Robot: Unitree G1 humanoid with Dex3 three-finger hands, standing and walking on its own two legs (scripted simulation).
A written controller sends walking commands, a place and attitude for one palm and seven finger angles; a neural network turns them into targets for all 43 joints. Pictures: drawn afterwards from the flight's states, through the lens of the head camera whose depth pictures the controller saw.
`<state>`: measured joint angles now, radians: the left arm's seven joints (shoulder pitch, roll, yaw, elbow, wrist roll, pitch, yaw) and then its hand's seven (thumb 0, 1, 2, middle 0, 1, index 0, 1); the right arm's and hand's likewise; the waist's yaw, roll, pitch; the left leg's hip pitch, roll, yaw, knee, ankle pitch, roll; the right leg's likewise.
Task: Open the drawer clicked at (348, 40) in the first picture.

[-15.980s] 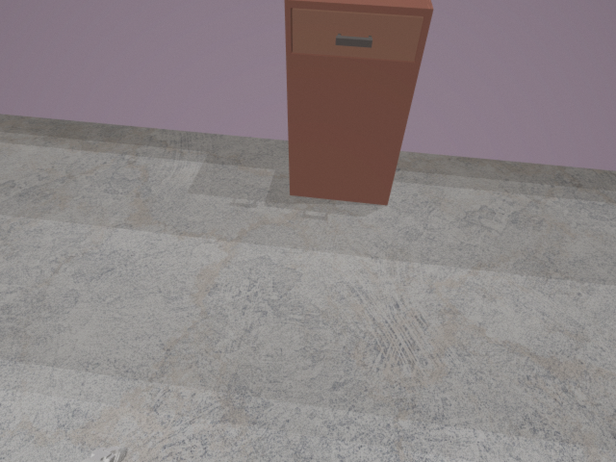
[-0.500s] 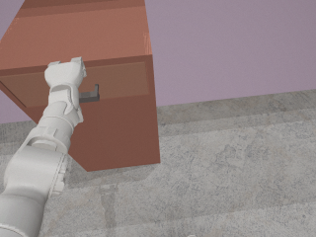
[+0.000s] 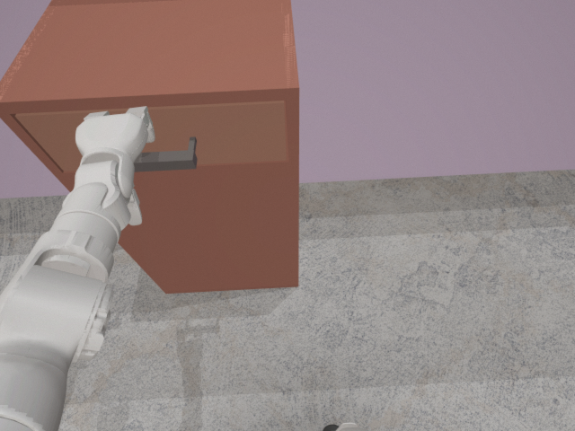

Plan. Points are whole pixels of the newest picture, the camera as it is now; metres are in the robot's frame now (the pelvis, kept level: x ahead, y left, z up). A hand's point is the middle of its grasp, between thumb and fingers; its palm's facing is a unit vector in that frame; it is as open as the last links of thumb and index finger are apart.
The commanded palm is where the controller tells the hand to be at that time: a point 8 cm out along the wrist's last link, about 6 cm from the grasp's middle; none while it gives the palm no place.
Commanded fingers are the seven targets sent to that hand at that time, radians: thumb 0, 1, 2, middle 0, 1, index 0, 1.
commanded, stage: move the hooked fingers above the handle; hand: left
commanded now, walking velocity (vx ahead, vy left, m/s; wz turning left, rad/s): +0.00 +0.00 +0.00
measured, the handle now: (161, 152) +0.56 +0.21 +0.01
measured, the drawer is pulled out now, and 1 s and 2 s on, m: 0.00 0.00 0.00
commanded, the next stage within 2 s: lower the fingers behind the handle in 0.08 s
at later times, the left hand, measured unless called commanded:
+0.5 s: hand (126, 178) +0.48 +0.24 +0.04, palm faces -0.20 -0.01 -0.98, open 14.0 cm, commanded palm +0.48 +0.21 +0.10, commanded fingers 0.00 -0.50 0.30 -0.30 -1.20 -0.30 -1.20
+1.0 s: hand (162, 175) +0.51 +0.19 +0.02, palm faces -0.12 -0.03 -0.99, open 13.8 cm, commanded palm +0.49 +0.21 +0.07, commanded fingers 0.00 -0.50 0.30 -0.30 -1.20 -0.30 -1.20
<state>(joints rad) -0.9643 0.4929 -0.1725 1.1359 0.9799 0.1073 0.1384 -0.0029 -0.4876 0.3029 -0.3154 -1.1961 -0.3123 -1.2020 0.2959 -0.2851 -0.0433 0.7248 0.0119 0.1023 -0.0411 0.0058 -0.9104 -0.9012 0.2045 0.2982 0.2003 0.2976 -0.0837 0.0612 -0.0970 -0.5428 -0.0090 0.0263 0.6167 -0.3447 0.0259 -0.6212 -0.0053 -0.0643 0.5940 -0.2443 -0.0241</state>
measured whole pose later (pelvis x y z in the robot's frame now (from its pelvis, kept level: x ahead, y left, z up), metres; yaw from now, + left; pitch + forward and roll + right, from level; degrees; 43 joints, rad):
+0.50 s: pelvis +0.02 +0.01 +0.00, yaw +1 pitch +16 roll -1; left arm -0.85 0.48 -0.16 1.00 0.98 0.06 0.09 0.00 -0.49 0.30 -0.32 -1.20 -0.28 -1.19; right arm 0.31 -0.25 -0.04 0.71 0.00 0.11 -0.06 0.01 -0.91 -0.90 0.21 0.30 0.20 0.30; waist -0.06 0.06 -0.10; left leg -0.52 -0.02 0.02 0.61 -0.36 0.03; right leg -0.59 -0.01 -0.07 0.59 -0.27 -0.01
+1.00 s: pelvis +0.01 +0.00 -0.01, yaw -2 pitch +20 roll -1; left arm -0.88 0.45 -0.04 1.11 1.06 0.01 0.26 0.00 -0.49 0.30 -0.30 -1.19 -0.32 -1.20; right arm 0.35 -0.24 -0.03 0.73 -0.02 0.11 -0.02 0.01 -0.91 -0.90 0.21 0.30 0.20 0.30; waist -0.12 0.06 -0.13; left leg -0.65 0.00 0.05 0.71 -0.41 0.03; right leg -0.73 0.01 -0.04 0.68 -0.29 -0.02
